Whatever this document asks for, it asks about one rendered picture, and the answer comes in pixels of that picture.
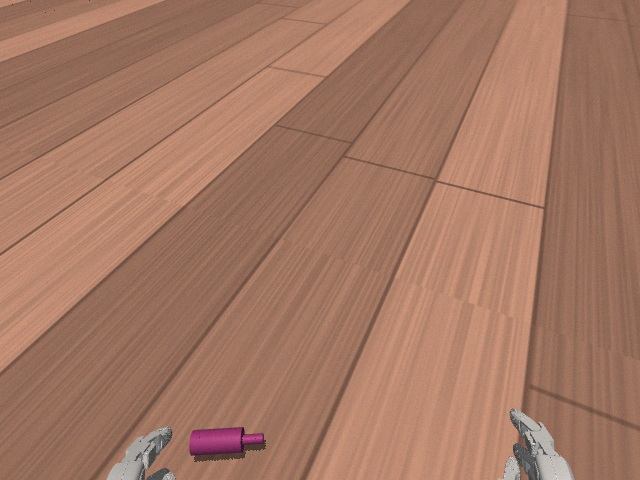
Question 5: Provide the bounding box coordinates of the left robot hand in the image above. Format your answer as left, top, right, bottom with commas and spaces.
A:
106, 426, 176, 480

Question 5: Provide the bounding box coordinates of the right robot hand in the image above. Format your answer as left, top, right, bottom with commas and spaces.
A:
497, 408, 575, 480

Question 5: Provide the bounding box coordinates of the bottle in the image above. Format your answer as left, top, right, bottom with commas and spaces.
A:
189, 427, 264, 456

